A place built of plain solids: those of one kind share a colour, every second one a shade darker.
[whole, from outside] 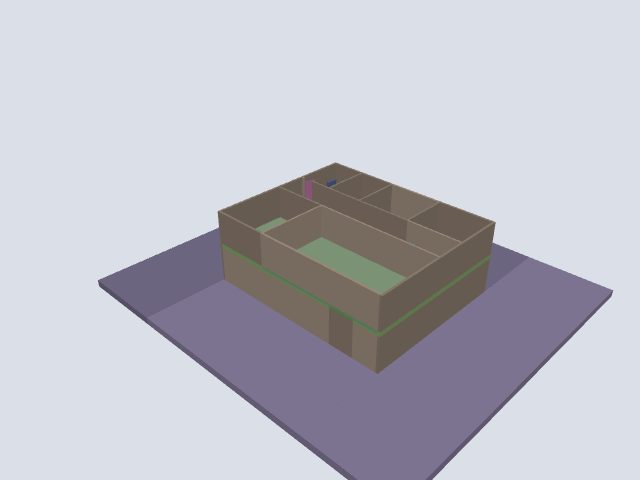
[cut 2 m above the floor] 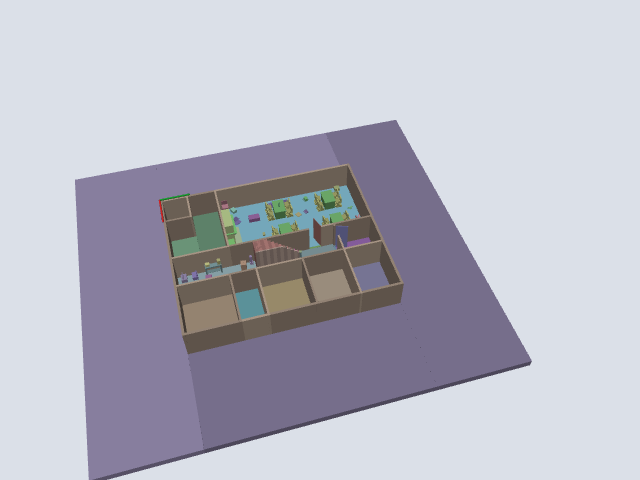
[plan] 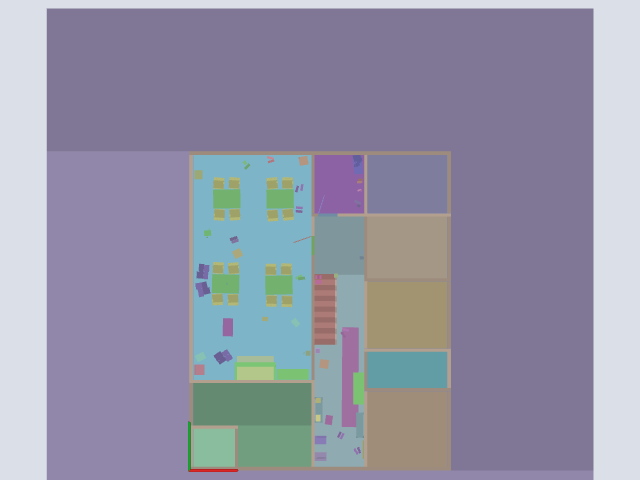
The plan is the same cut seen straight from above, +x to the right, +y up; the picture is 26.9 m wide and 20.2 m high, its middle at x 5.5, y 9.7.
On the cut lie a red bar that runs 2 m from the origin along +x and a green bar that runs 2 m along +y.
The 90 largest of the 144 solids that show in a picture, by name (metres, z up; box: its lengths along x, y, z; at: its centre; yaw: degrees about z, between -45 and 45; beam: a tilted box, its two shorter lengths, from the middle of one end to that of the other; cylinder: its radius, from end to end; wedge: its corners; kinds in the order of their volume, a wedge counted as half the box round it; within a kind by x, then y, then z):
{
 "under_1": {"box": [6.0, 13.44, 0.5], "at": [-3.0, 6.72, -0.33]},
 "under_2": {"box": [23.01, 6.0, 0.5], "at": [5.5, -3.0, -0.33]},
 "under_3": {"box": [23.01, 6.0, 0.5], "at": [5.5, 16.44, -0.33]},
 "under_4": {"box": [6.0, 13.44, 0.5], "at": [14.01, 6.72, -0.33]},
 "under_foot_1": {"box": [11.01, 13.44, 0.5], "at": [5.5, 6.72, -0.46]},
 "wall_1": {"box": [0.16, 1.6, 2.77], "at": [0.08, 0.96, 1.09]},
 "wall_2": {"box": [0.16, 1.79, 2.77], "at": [0.08, 2.79, 1.09]},
 "wall_3": {"box": [0.16, 9.07, 2.32], "at": [0.08, 4.7, 3.93]},
 "wall_4": {"box": [0.16, 9.47, 2.77], "at": [0.08, 8.54, 1.09]},
 "wall_5": {"box": [0.16, 3.92, 2.32], "at": [0.08, 11.32, 3.93]},
 "wall_6": {"box": [2.05, 0.13, 2.77], "at": [1.02, 1.82, 1.09]},
 "wall_7": {"box": [0.13, 1.6, 2.77], "at": [1.99, 0.96, 1.09]},
 "wall_8": {"box": [5.27, 0.13, 2.77], "at": [2.63, 3.75, 1.09]},
 "wall_9": {"box": [5.27, 0.13, 2.32], "at": [2.63, 9.29, 3.93]},
 "wall_10": {"box": [0.13, 3.52, 2.77], "at": [5.21, 1.92, 1.09]},
 "wall_11": {"box": [0.13, 9.07, 2.32], "at": [5.21, 4.7, 3.93]},
 "wall_12": {"box": [0.13, 5.25, 2.77], "at": [5.21, 6.43, 1.09]},
 "wall_13": {"box": [0.13, 0.82, 2.77], "at": [5.21, 10.28, 1.09]},
 "wall_14": {"box": [0.13, 3.92, 2.32], "at": [5.21, 11.32, 3.93]},
 "wall_15": {"box": [0.13, 2.46, 2.77], "at": [5.21, 12.05, 1.09]},
 "wall_16": {"box": [0.28, 0.13, 2.77], "at": [5.28, 10.76, 1.09]},
 "wall_17": {"box": [11.01, 0.16, 5.4], "at": [5.5, 0.08, 2.4]},
 "wall_18": {"box": [11.01, 0.16, 5.4], "at": [5.5, 13.36, 2.4]},
 "wall_19": {"box": [0.13, 3.18, 2.77], "at": [7.42, 1.75, 1.09]},
 "wall_20": {"box": [0.13, 3.84, 2.32], "at": [7.42, 2.08, 3.93]},
 "wall_21": {"box": [0.13, 1.53, 2.77], "at": [7.42, 4.24, 1.09]},
 "wall_22": {"box": [0.13, 3.84, 2.32], "at": [7.42, 6.04, 3.93]},
 "wall_23": {"box": [0.13, 2.83, 2.77], "at": [7.42, 6.54, 1.09]},
 "wall_24": {"box": [0.13, 2.6, 5.4], "at": [7.42, 9.39, 2.4]},
 "wall_25": {"box": [0.13, 1.5, 2.32], "at": [7.42, 11.57, 3.93]},
 "wall_26": {"box": [0.13, 2.46, 2.77], "at": [7.42, 12.05, 1.09]},
 "wall_27": {"box": [4.78, 0.13, 2.77], "at": [8.62, 10.76, 1.09]},
 "wall_28": {"box": [3.65, 0.13, 2.77], "at": [9.19, 3.4, 1.09]},
 "wall_29": {"box": [3.65, 0.13, 2.32], "at": [9.19, 4.06, 3.93]},
 "wall_30": {"box": [3.65, 0.13, 2.77], "at": [9.19, 5.07, 1.09]},
 "wall_31": {"box": [3.65, 0.13, 5.4], "at": [9.19, 8.03, 2.4]},
 "wall_32": {"box": [3.65, 0.13, 2.32], "at": [9.19, 10.76, 3.93]},
 "wall_33": {"box": [0.16, 3.18, 2.77], "at": [10.93, 1.75, 1.09]},
 "wall_34": {"box": [0.16, 3.84, 2.32], "at": [10.93, 2.08, 3.93]},
 "wall_35": {"box": [0.16, 1.53, 2.77], "at": [10.93, 4.24, 1.09]},
 "wall_36": {"box": [0.16, 3.84, 2.32], "at": [10.93, 6.04, 3.93]},
 "wall_37": {"box": [0.16, 2.83, 2.77], "at": [10.93, 6.54, 1.09]},
 "wall_38": {"box": [0.16, 2.6, 5.4], "at": [10.93, 9.39, 2.4]},
 "wall_39": {"box": [0.16, 2.46, 5.4], "at": [10.93, 12.05, 2.4]},
 "floor_stube_1": {"box": [4.98, 9.47, 0.63], "at": [2.65, 8.54, -0.31]},
 "stair_1": {"box": [0.86, 0.25, 2.88], "at": [5.7, 5.42, 1.14]},
 "stair_2": {"box": [0.86, 0.48, 2.68], "at": [5.7, 5.53, 1.04]},
 "stair_3": {"box": [0.86, 0.71, 2.48], "at": [5.7, 5.64, 0.94]},
 "stair_4": {"box": [0.86, 0.93, 2.28], "at": [5.7, 5.76, 0.84]},
 "stair_5": {"box": [0.86, 1.16, 2.08], "at": [5.7, 5.87, 0.74]},
 "stair_6": {"box": [0.86, 1.39, 1.88], "at": [5.7, 5.98, 0.64]},
 "stair_7": {"box": [0.86, 1.61, 1.69], "at": [5.7, 6.1, 0.54]},
 "stair_8": {"box": [0.86, 1.84, 1.49], "at": [5.7, 6.21, 0.44]},
 "stair_9": {"box": [0.86, 2.07, 1.29], "at": [5.7, 6.32, 0.35]},
 "stair_10": {"box": [0.86, 2.29, 1.09], "at": [5.7, 6.44, 0.25]},
 "stair_11": {"box": [0.86, 2.52, 0.89], "at": [5.7, 6.55, 0.15]},
 "stair_12": {"box": [0.86, 2.75, 0.7], "at": [5.7, 6.66, 0.05]},
 "stair_13": {"box": [0.86, 2.98, 0.5], "at": [5.7, 6.78, -0.05]},
 "floor_corridor_1": {"box": [2.09, 5.13, 0.63], "at": [6.32, 2.73, -0.31]},
 "floor_corridor_2": {"box": [2.09, 2.45, 0.63], "at": [6.32, 9.46, -0.31]},
 "floor_corridor_3": {"box": [1.23, 2.95, 0.63], "at": [6.75, 6.77, -0.31]},
 "upper_floor_room_1": {"box": [4.98, 9.07, 0.16], "at": [2.65, 4.7, 2.69]},
 "upper_floor_room_2": {"box": [4.98, 3.92, 0.16], "at": [2.65, 11.32, 2.69]},
 "floor_kitchen_1": {"box": [4.98, 1.79, 0.63], "at": [2.65, 2.79, -0.31]},
 "floor_kitchen_2": {"box": [3.09, 1.73, 0.63], "at": [3.6, 1.02, -0.31]},
 "floor_winter_1": {"box": [3.36, 3.18, 0.63], "at": [9.17, 1.75, -0.31]},
 "floor_warden_1": {"box": [3.36, 2.83, 0.63], "at": [9.17, 6.54, -0.31]},
 "floor_washroom_1": {"box": [3.36, 2.6, 0.63], "at": [9.17, 9.39, -0.31]},
 "floor_drying_1": {"box": [3.36, 2.46, 0.5], "at": [9.17, 12.05, -0.38]},
 "floor_wood_1": {"box": [3.36, 1.53, 0.63], "at": [9.17, 4.24, -0.31]},
 "floor_boot_1": {"box": [2.09, 2.46, 0.5], "at": [6.32, 12.05, -0.38]},
 "fixture_breast_stube_1": {"box": [1.55, 0.56, 2.52], "at": [2.78, 4.09, 1.21]},
 "floor_larder_1": {"box": [1.76, 1.6, 0.63], "at": [1.04, 0.96, -0.31]},
 "wall_band_1": {"box": [0.16, 1.6, 0.31], "at": [0.08, 0.96, 2.62]},
 "wall_band_2": {"box": [0.16, 1.79, 0.31], "at": [0.08, 2.79, 2.62]},
 "wall_band_3": {"box": [0.16, 9.47, 0.31], "at": [0.08, 8.54, 2.62]},
 "wall_band_4": {"box": [11.01, 0.16, 0.31], "at": [5.5, 0.08, 2.62]},
 "kitchen_table_1": {"box": [1.06, 0.71, 0.72], "at": [1.53, 7.85, 0.36], "yaw": -1.3},
 "kitchen_table_2": {"box": [1.06, 0.71, 0.72], "at": [1.58, 11.43, 0.36], "yaw": 0.8},
 "sideboard_1": {"box": [1.35, 0.45, 0.71], "at": [4.36, 4.04, 0.51]},
 "sideboard_2": {"box": [0.45, 1.35, 0.71], "at": [7.12, 3.46, 0.51]},
 "wall_foot_1": {"box": [0.16, 9.07, 0.17], "at": [0.08, 4.7, 2.7]},
 "rug_1": {"box": [0.7, 4.2, 0.08], "at": [6.78, 3.92, -0.03], "yaw": -0.3},
 "leaning_mirror_1": {"box": [0.83, 0.2, 1.12], "at": [10.32, 13.18, 3.33]},
 "laundry_basket_1": {"box": [0.37, 0.37, 0.6], "at": [4.81, 13.03, 0.3], "yaw": 9.5},
 "laundry_basket_2": {"box": [0.37, 0.37, 0.6], "at": [5.68, 4.48, 0.3], "yaw": -8.2},
 "stacking_chair_1": {"box": [0.42, 0.44, 0.67], "at": [0.44, 4.24, 0.34]},
 "trunk_1": {"box": [0.43, 0.76, 0.31], "at": [1.62, 6.03, 0.15], "yaw": -0.9},
 "stair_pan_1": {"box": [0.08, 0.23, 3.78], "at": [6.17, 5.4, 1.59]},
 "floor_gap_boot_door_1": {"box": [0.81, 0.13, 0.63], "at": [5.83, 10.76, -0.31]}
}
